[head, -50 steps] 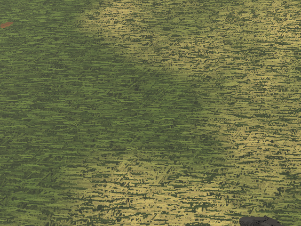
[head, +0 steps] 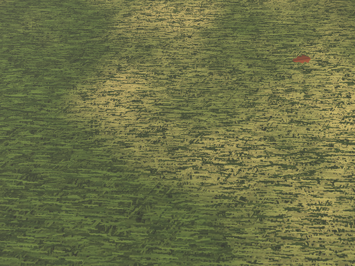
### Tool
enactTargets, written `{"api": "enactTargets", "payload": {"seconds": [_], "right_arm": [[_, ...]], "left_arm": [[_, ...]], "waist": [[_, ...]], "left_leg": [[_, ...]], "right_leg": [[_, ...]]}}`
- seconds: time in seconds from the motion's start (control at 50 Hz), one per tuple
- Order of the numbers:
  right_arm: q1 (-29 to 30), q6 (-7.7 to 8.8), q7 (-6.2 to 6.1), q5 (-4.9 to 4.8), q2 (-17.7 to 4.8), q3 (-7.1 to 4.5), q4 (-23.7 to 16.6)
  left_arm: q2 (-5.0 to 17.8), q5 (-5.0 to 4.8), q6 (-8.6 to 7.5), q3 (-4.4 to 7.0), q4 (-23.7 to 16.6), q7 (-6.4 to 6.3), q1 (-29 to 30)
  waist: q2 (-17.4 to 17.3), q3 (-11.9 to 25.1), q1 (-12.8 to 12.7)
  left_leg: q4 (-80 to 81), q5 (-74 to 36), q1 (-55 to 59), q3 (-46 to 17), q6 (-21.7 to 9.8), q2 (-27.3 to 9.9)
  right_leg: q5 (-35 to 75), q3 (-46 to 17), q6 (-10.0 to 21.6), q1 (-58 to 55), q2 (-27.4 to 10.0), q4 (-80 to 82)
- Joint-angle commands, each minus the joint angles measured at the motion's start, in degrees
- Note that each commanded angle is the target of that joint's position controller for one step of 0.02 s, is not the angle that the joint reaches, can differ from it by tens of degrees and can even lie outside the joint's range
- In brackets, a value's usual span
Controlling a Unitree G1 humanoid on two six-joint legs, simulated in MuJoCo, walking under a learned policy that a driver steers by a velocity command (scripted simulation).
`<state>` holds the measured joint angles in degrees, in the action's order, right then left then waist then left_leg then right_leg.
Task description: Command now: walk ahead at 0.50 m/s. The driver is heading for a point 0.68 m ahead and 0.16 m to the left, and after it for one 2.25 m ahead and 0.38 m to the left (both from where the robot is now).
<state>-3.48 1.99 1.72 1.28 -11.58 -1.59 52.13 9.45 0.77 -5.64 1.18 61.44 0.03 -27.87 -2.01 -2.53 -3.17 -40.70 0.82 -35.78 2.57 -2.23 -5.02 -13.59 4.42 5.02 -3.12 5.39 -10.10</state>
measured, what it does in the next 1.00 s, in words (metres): walks ahead: left foot, then right foot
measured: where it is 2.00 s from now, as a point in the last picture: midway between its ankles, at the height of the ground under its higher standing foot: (156, 149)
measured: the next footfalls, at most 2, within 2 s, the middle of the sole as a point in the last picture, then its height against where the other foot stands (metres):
left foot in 0.14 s outside the picture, level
right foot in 0.72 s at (218, 248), level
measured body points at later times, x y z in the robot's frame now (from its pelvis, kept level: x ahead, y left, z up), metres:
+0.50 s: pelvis +0.26 +0.04 +0.00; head +0.28 +0.05 +0.45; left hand +0.39 +0.28 -0.13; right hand +0.19 -0.19 -0.14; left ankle +0.21 +0.10 -0.74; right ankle +0.40 -0.11 -0.68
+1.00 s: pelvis +0.52 +0.00 +0.00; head +0.54 +0.00 +0.45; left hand +0.47 +0.26 -0.14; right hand +0.67 -0.23 -0.14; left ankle +0.56 +0.16 -0.66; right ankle +0.51 -0.07 -0.74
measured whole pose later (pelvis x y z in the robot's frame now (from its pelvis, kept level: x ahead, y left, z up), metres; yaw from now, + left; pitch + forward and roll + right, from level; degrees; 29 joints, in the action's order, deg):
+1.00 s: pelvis +0.52 +0.00 +0.00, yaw +12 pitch +0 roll -1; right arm -11.2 0.7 1.9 1.8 -14.0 -4.6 52.5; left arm 11.6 1.1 -6.2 3.3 56.9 -0.7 -20.4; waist -2.4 -2.1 -0.5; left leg -60.9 8.4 -36.6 0.1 -4.2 -5.1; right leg -12.0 12.5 3.5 5.1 1.0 -16.8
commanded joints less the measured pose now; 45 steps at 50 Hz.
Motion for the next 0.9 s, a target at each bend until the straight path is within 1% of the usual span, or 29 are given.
{"api": "enactTargets", "payload": {"seconds": [0.02,0.06,0.1,0.12,0.14,0.16,0.18,0.2,0.22,0.24,0.26,0.28,0.32,0.36,0.4,0.52,0.6,0.64,0.66,0.68,0.7,0.72,0.74,0.76,0.78,0.8,0.82,0.84,0.9], "right_arm": [[7.08,0.89,-0.13,-0.13,-2.81,-0.18,-4.92],[7.72,1.34,-0.2,-0.11,-3.41,-0.41,-5.64],[3.15,1.94,-0.64,-0.13,-4.09,-0.94,-4.52],[-3.3,2.32,-1.08,-0.07,-4.87,-1.54,-2.38],[-13.31,2.89,-1.65,0.46,-6.39,-2.44,1.03],[-23.82,3.3,-2.32,1.95,-11.24,-3.84,3.02],[-25.32,2.81,-1.95,1.97,-15.21,-4.89,3.33],[-20.26,2.13,-1.46,-0.28,-11.99,-4.4,2.68],[-14.1,2.25,-1.26,-0.74,-8.94,-3.46,1.68],[-11.48,2.7,-1.02,-0.49,-6.04,-2.73,1.58],[-11.16,3.11,-1.18,-0.52,-4.44,-2.23,2.16],[-11.65,3.38,-1.42,-0.67,-3.05,-1.72,3.03],[-15.05,4.26,-1.64,-0.73,-3.54,-1.66,4.73],[-17.18,4.59,-1.8,-0.78,-5.08,-1.85,5.57],[-19.5,4.45,-1.81,-0.75,-5.32,-1.7,6.16],[-25.77,4.26,-2.02,-0.65,-4.98,-1.13,7.76],[-28.99,3.74,-2.59,-0.06,-5.48,-1.16,8.93],[-27.99,3.51,-2.92,0.28,-6.57,-1.53,8.79],[-26.54,3.43,-2.98,0.38,-7.04,-1.71,8.5],[-25.09,3.42,-2.92,0.3,-7.58,-1.91,8.19],[-23.72,3.36,-2.63,-0.15,-7.66,-1.96,7.91],[-22.83,3.57,-2.34,-0.91,-6.22,-1.57,6.52],[-28.14,3.37,-2.23,-3.4,0.11,-0.38,4.58],[-27.22,2.88,-2.64,-1.93,-5.12,-1.91,4.91],[-23.52,2.42,-2.57,-1.25,-5.82,-2.5,4.16],[-20.58,2.3,-2.16,-0.96,-4.37,-2.32,3.59],[-19.46,1.81,-1.77,-0.55,-3.29,-2.46,3.34],[-19.59,1.0,-1.29,0.25,-2.89,-2.63,3.0],[-17.89,-0.76,-0.25,0.61,-1.34,-2.71,1.66]], "left_arm": [[7.74,0.44,-0.31,1.2,-0.57,-0.69,-4.45],[8.27,0.8,-0.09,1.39,-0.06,-1.11,-4.4],[9.05,0.93,0.03,1.63,-0.09,-1.37,-2.4],[9.48,0.86,0.17,1.76,-0.03,-1.31,-1.65],[9.32,0.51,0.29,1.65,-0.36,-1.15,-0.59],[7.6,-0.09,0.12,1.04,-2.41,-0.95,-0.24],[2.61,-2.1,0.3,0.41,-2.52,-0.3,-7.36],[8.24,-0.36,0.58,1.89,-2.54,-0.53,-1.96],[7.98,-0.16,0.3,2.09,-4.49,-0.23,3.3],[7.0,-0.07,0.17,2.02,-4.86,-0.08,5.53],[6.26,0.65,0.75,2.15,-4.77,0.1,6.0],[4.7,1.21,1.57,1.87,-4.41,0.49,4.11],[3.84,1.54,2.62,1.91,-4.66,0.98,4.7],[4.22,1.56,3.28,2.04,-6.12,1.33,8.88],[4.71,1.34,3.57,2.05,-7.99,1.53,14.32],[4.03,0.44,3.35,1.18,-12.04,1.64,26.8],[4.96,0.44,2.71,1.19,-14.53,1.45,32.37],[5.76,0.27,2.02,1.38,-15.29,1.35,32.27],[6.23,0.13,1.6,1.59,-14.95,1.18,30.04],[7.01,0.12,1.16,2.03,-13.67,0.82,25.38],[8.16,0.43,0.53,2.76,-10.88,0.28,16.55],[11.88,1.85,-0.16,4.0,-8.76,-0.52,6.64],[18.37,3.27,-0.01,5.65,-9.02,-0.76,1.17],[15.71,1.57,1.08,5.26,-9.71,-0.34,4.89],[11.71,0.92,1.27,4.15,-10.81,-0.19,11.02],[8.31,0.69,0.93,3.32,-11.18,-0.02,14.46],[6.75,0.74,0.57,2.88,-10.88,-0.17,15.46],[5.56,0.52,0.24,2.51,-10.02,-0.53,15.11],[5.95,0.04,-1.16,2.59,-8.39,-0.75,11.42]], "waist": [[5.9,-4.32,-0.1],[5.75,-4.46,0.48],[6.15,-2.21,3.13],[6.04,1.08,5.72],[4.4,6.26,9.78],[-0.74,13.61,12.96],[-12.91,19.48,9.41],[-2.49,13.95,8.53],[-1.17,6.07,6.4],[1.15,2.58,4.89],[0.87,0.95,3.3],[-0.15,0.98,1.72],[-0.55,0.39,1.03],[-0.61,-0.84,1.07],[-0.7,-2.08,2.08],[-1.51,-3.44,5.41],[-1.64,-4.27,6.9],[-1.89,-3.99,5.95],[-2.13,-3.2,4.5],[-2.4,-1.12,2.41],[-0.74,3.45,-1.42],[2.23,10.25,-4.93],[13.86,19.51,-3.63],[10.95,19.52,-2.32],[6.63,10.45,0.35],[4.01,4.91,1.17],[4.87,2.0,2.34],[6.37,0.65,3.72],[6.33,0.47,4.94]], "left_leg": [[4.37,0.3,-1.54,1.73,-1.01,1.77],[6.63,4.01,-0.73,1.74,-2.41,2.45],[9.47,8.48,7.51,2.99,-4.36,5.11],[11.6,9.02,15.36,3.78,-5.52,7.1],[14.32,6.45,28.33,3.06,-7.2,6.86],[14.73,10.49,43.71,-10.9,-10.53,-5.82],[21.78,13.08,56.41,-38.87,-19.33,-20.46],[24.9,17.69,50.61,-38.21,-17.04,-17.08],[26.54,16.02,42.0,-29.13,-15.01,-15.19],[28.66,9.86,35.4,-23.66,-13.32,-12.71],[29.68,5.74,31.08,-19.13,-11.55,-10.21],[30.92,4.21,27.99,-15.72,-10.41,-8.65],[31.72,-1.67,26.52,-12.94,-10.63,-7.64],[33.29,-2.11,26.75,-10.45,-10.33,-6.57],[34.34,-3.27,28.06,-8.95,-9.88,-5.82],[34.06,-9.81,33.55,-5.73,-8.39,-4.82],[30.12,-15.37,40.49,-8.55,-9.93,-6.81],[27.18,-19.79,42.37,-9.79,-9.89,-7.76],[24.72,-23.82,41.7,-9.61,-9.16,-7.57],[20.03,-30.01,40.33,-9.15,-8.24,-6.69],[10.53,-31.27,37.26,-7.45,-7.04,-4.25],[-3.13,-18.93,26.94,-5.87,-5.88,-1.23],[-24.24,14.02,7.39,-0.16,-3.01,7.64],[-32.2,27.29,2.17,-4.87,-3.88,7.78],[-33.34,23.04,0.23,-6.03,-4.15,4.35],[-31.12,19.26,0.82,-5.9,-3.96,2.21],[-28.78,17.4,2.38,-5.7,-3.81,0.87],[-27.18,16.51,3.99,-5.52,-3.36,-0.04],[-26.36,12.83,2.82,-4.41,-2.62,-0.53]], "right_leg": [[27.91,-7.71,6.17,-0.75,-17.09,1.32],[32.4,-7.74,6.31,-4.17,-18.52,-1.1],[45.34,-6.16,5.12,-4.4,-18.4,-7.47],[51.08,-5.31,4.41,-3.74,-17.51,-14.84],[47.94,-3.36,3.23,1.37,-15.24,-25.95],[27.95,-1.32,2.1,13.95,-12.21,-43.15],[-16.26,-0.03,-0.15,34.18,-0.79,-63.85],[-13.92,-7.45,0.91,39.44,-4.03,-66.89],[-7.97,-7.37,1.1,40.51,-6.5,-64.68],[-4.49,-7.12,0.89,38.29,-8.27,-61.63],[-3.24,-7.0,0.44,35.68,-9.46,-59.0],[-2.47,-6.7,-0.23,32.68,-10.15,-56.91],[-2.02,-5.64,-1.3,32.04,-10.27,-54.69],[1.39,-4.57,-2.25,35.47,-11.05,-51.49],[5.61,-3.63,-3.08,39.25,-11.74,-47.12],[13.56,-0.86,-3.56,40.1,-10.15,-31.3],[10.97,-1.09,-2.89,41.27,-8.76,-25.96],[7.26,-1.44,-2.04,39.03,-7.87,-23.54],[5.28,-1.29,-1.41,34.73,-6.91,-21.64],[3.63,-0.62,-0.64,27.58,-5.15,-19.64],[6.39,0.01,0.53,15.79,-4.04,-15.59],[4.42,-7.7,2.83,0.14,-11.79,-15.02],[-0.88,-31.58,8.73,-17.11,-29.52,-12.09],[-2.84,-40.75,9.91,-12.72,-31.25,-6.54],[-5.46,-32.06,8.39,-4.33,-29.28,-5.27],[-3.4,-24.83,6.95,3.25,-26.68,-2.72],[-0.96,-19.23,4.99,8.07,-24.1,-0.95],[2.03,-14.79,3.63,11.38,-22.2,0.11],[9.62,-7.97,3.4,12.28,-21.36,1.6]]}}
Keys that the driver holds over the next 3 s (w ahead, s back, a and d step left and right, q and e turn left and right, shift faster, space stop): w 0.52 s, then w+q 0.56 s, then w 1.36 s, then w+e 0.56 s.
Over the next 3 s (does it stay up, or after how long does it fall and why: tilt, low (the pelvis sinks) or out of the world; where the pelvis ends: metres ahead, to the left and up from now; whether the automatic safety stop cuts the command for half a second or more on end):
stays up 1.53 0.37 -0.03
